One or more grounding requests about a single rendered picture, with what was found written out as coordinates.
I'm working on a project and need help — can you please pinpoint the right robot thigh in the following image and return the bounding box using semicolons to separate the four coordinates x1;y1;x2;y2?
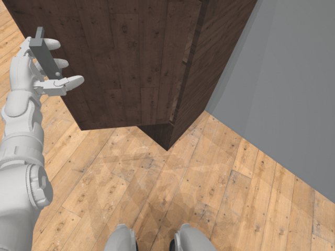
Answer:
174;227;217;251

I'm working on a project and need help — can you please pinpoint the left robot hand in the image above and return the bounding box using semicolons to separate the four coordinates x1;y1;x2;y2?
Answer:
9;37;84;100

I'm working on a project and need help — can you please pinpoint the cupboard door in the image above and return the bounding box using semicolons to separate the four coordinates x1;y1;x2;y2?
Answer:
2;0;196;131

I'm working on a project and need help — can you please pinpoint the left robot upper arm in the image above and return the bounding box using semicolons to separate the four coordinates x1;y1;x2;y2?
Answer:
0;164;53;251

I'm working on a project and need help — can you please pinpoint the robot left forearm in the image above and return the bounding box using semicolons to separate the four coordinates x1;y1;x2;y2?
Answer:
0;90;44;171

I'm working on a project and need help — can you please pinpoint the handle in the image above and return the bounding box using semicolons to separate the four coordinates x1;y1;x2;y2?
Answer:
29;27;63;80

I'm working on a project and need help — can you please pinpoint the left robot thigh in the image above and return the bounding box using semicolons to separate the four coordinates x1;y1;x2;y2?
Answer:
103;228;136;251

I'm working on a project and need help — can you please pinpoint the robot thigh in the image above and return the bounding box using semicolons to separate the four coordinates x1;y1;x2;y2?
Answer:
174;227;217;251
103;228;136;251

